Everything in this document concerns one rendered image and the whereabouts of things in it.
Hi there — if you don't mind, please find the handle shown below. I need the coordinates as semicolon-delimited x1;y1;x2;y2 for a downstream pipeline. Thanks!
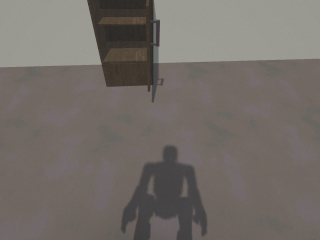
149;19;160;47

